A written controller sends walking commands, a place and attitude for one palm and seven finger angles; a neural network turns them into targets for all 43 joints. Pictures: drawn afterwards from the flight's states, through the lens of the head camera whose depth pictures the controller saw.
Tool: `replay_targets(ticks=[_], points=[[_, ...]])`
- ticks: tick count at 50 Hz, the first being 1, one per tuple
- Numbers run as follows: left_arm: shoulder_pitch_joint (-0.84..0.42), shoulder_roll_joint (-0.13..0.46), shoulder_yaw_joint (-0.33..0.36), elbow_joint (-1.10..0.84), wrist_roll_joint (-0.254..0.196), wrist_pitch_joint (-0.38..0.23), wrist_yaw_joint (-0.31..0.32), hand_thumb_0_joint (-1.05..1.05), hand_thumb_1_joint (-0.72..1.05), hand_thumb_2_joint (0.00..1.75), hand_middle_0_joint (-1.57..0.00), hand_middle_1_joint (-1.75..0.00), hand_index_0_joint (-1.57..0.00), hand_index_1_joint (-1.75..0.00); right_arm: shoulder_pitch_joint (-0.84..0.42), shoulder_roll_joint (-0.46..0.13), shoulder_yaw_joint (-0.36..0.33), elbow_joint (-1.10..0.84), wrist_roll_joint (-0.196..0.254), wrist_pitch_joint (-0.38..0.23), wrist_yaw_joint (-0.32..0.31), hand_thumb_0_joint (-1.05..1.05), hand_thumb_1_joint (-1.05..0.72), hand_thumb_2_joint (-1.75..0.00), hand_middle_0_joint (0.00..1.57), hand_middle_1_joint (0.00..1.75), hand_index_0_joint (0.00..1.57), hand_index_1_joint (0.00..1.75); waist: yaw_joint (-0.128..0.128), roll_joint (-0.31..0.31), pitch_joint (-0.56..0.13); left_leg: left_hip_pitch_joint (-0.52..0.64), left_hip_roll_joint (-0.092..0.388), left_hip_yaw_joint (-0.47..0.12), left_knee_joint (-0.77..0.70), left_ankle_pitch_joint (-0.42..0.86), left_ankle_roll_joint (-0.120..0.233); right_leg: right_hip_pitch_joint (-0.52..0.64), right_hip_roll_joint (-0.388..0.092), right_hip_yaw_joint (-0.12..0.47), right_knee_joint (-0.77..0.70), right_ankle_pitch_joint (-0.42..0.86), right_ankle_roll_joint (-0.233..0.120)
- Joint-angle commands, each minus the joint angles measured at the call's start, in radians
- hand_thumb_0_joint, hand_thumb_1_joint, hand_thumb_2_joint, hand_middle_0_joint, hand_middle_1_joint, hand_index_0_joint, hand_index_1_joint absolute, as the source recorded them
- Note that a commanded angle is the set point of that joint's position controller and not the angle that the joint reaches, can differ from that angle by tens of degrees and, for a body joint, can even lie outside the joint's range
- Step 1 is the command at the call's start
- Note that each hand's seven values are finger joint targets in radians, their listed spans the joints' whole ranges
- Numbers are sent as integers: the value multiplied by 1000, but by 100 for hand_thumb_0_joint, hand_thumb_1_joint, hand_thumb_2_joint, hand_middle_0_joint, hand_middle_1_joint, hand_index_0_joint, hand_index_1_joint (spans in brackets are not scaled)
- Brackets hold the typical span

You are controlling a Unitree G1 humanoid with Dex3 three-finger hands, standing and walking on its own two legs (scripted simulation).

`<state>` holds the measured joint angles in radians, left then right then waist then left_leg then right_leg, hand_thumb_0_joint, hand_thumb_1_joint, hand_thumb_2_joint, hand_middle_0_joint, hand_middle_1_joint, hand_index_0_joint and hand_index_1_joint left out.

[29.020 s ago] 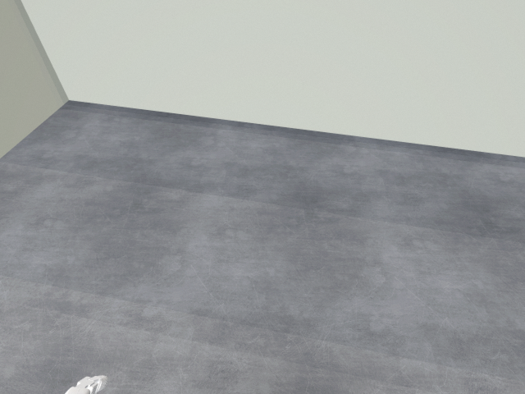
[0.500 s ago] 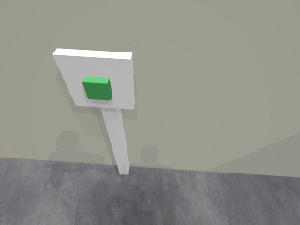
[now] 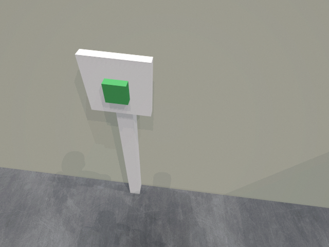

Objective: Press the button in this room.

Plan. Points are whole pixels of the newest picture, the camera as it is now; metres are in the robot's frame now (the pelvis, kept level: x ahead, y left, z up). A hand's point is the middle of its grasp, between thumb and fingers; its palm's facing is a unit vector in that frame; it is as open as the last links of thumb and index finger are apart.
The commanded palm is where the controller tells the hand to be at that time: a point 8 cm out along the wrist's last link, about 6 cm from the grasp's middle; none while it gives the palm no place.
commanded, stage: come to a stop and stand still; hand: left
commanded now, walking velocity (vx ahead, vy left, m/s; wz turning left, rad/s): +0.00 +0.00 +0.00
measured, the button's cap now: (116, 91) +0.50 +0.19 +0.09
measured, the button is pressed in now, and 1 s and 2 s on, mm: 0 0 0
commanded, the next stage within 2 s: look again from close up in 0.28 s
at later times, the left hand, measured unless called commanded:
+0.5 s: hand out of the picture -0.02 +0.16 -0.17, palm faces +0.01 -0.99 -0.16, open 7.3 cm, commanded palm none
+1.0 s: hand out of the picture +0.06 +0.22 -0.15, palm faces +0.01 -0.96 -0.29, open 7.3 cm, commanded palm none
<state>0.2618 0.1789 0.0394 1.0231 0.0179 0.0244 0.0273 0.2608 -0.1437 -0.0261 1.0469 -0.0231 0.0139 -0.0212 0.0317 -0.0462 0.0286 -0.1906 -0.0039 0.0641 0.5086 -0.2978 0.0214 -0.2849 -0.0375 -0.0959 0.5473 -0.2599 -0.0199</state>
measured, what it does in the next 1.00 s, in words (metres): stands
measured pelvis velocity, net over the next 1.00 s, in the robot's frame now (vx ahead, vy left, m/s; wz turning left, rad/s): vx -0.01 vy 0.00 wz -0.01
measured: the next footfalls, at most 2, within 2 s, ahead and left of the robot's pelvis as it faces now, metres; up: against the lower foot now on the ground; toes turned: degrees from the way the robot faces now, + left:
none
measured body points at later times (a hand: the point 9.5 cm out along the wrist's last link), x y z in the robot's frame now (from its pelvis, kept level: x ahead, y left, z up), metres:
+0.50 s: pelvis +0.01 +0.00 +0.00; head +0.01 +0.00 +0.45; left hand -0.02 +0.21 -0.16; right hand -0.01 -0.21 -0.16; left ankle -0.01 +0.10 -0.73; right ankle +0.03 -0.11 -0.73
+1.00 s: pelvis -0.01 +0.00 +0.01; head -0.03 +0.00 +0.46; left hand +0.06 +0.27 -0.13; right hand +0.05 -0.27 -0.14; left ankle -0.01 +0.10 -0.73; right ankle +0.03 -0.11 -0.73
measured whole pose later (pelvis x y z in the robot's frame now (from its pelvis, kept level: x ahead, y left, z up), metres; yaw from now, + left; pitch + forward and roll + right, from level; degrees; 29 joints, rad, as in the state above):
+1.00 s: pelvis -0.01 +0.00 +0.01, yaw +0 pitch -4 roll +0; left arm 0.19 0.26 0.00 1.03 0.01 -0.01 0.02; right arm 0.20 -0.27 -0.01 1.07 -0.02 -0.01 -0.01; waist 0.00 0.01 0.02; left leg -0.11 0.00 0.07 0.43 -0.25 0.02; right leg -0.19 -0.03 -0.10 0.42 -0.17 -0.02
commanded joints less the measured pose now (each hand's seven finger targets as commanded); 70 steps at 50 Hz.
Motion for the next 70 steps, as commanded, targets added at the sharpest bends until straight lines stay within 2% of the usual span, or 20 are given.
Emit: replay_targets(ticks=[1,9,18,19,20,22,25,32,50,51,52,53,54,55,56,59,61,65,69,70], points=[[40,21,-5,-15,9,-14,-5,0,90,90,-20,-30,-20,-30,-1,-103,-5,-49,1,-20,-11,0,-90,-90,20,30,20,30,12,190,81,-202,193,-198,-296,-84,73,94,-30,55,-34,-1,-1],[105,19,-27,62,4,-29,-4,0,90,90,-20,-30,-20,-30,81,-90,11,-2,8,-25,-10,0,-90,-90,20,30,20,30,-5,42,104,-153,131,-147,-282,-127,34,100,-56,100,-166,45,-6],[149,0,-38,100,-4,-51,4,0,90,90,-20,-30,-20,-30,144,-48,28,49,12,-42,-15,0,-90,-90,20,30,20,30,-20,35,32,-46,112,-92,-224,72,20,108,-76,121,-189,121,-15],[67,201,-40,4,10,-53,4,0,90,90,-20,-30,-20,-30,52,-224,-5,-79,10,-23,-3,0,-90,-90,20,30,20,30,-74,34,176,-82,65,-108,-192,140,-15,-17,-41,84,-116,63,-24],[115,99,-23,3,-1,-50,14,0,90,90,-20,-30,-20,-30,59,-160,-8,-78,-3,-48,-11,0,-90,-90,20,30,20,30,-21,16,-8,-82,118,-122,-127,71,18,60,-68,109,-95,34,-15],[135,81,-28,3,3,-50,18,0,90,90,-20,-30,-20,-30,97,-119,-10,-60,4,-48,-19,0,-90,-90,20,30,20,30,-42,55,-101,-51,89,-104,-81,71,22,107,-84,137,-115,70,-27],[110,92,-17,-16,1,-49,19,0,90,90,-20,-30,-20,-30,108,-113,-12,-51,7,-38,-15,0,-90,-90,20,30,20,30,-48,35,-44,-79,82,-97,-64,55,20,70,-89,153,-140,27,-34],[70,140,-2,-27,-4,-60,18,0,90,90,-20,-30,-20,-30,62,-174,-20,-41,12,-48,-15,0,-90,-90,20,30,20,30,-33,37,27,-67,109,-99,-96,218,23,108,-83,126,-107,278,-37],[-82,237,-3,-32,-4,-54,-1,0,90,90,-20,-30,-20,-30,-65,-278,-13,-27,6,-39,11,0,-90,-90,20,30,20,30,-32,31,17,-47,113,-122,-219,39,11,141,-99,148,-241,51,-14],[52,159,-21,0,-4,-57,40,0,90,90,-20,-30,-20,-30,-69,-204,5,-77,16,-49,8,0,-90,-90,20,30,20,30,-9,1,54,-74,129,-43,-38,110,-16,109,-153,167,-145,450,12],[-756,505,342,-1365,-177,-279,7,0,90,90,-23,-33,-23,-33,-109,-292,-28,-420,62,-170,-26,0,-90,-90,20,30,20,30,-87,157,-376,83,-11,-106,-159,236,-19,218,-22,83,-98,288,-25],[-175,367,235,-1022,-121,-241,-9,0,90,90,-25,-36,-25,-36,-201,-252,-4,-403,51,-250,-61,0,-90,-90,20,30,20,30,32,301,-234,87,4,-47,-156,247,-7,145,6,48,-78,108,-50],[-158,294,184,-980,-178,-232,18,0,90,90,-28,-39,-28,-39,-175,-277,4,-368,66,-278,-71,0,-90,-90,20,30,20,30,-20,275,-191,-2,8,-52,-150,103,-32,107,5,16,-81,17,-38],[34,114,101,-866,-196,-189,4,0,90,90,-31,-42,-31,-42,-108,-217,4,-364,83,-295,-56,0,-90,-90,20,30,20,30,-45,213,-98,-21,6,-72,-163,-27,-24,22,18,9,-93,-25,-17],[-143,129,112,-997,-227,-238,-11,0,90,90,-34,-45,-34,-45,-137,-251,-2,-431,77,-319,-51,0,-90,-90,20,30,20,30,-71,157,20,-109,-6,-106,-138,-124,-21,-38,11,12,-97,-83,-6],[58,83,148,-768,-252,-392,-105,0,90,90,-42,-54,-42,-54,-120,-258,-31,-468,65,-346,-45,0,-90,-90,20,30,20,30,-53,-144,83,-315,-29,-90,33,-212,-22,-240,24,4,-9,-314,4],[166,29,136,-707,-288,-527,-215,0,90,90,-47,-60,-47,-60,-121,-246,-45,-511,53,-372,-26,0,-90,-90,20,30,20,30,-16,-249,-15,-437,-37,-60,198,-196,-23,-331,26,37,98,-415,8],[193,156,216,-789,-330,-726,-458,0,90,90,-58,-72,-58,-72,-124,-255,-55,-609,54,-403,24,0,-90,-90,20,30,20,30,18,-58,-239,-596,-51,-43,407,-138,-22,-317,-12,179,240,-341,-16],[102,298,322,-1056,-385,-636,-474,0,90,90,-69,-84,-69,-84,-157,-248,-37,-719,69,-372,5,0,-90,-90,20,30,20,30,35,127,-281,-663,-39,-58,383,-337,-9,-345,-6,215,266,-561,-14],[74,266,299,-1166,-397,-617,-453,0,90,90,-72,-87,-72,-87,-160,-240,-34,-743,73,-365,-4,0,-90,-90,20,30,20,30,21,149,-282,-636,-34,-68,379,-343,-3,-346,-2,211,264,-549,-12]])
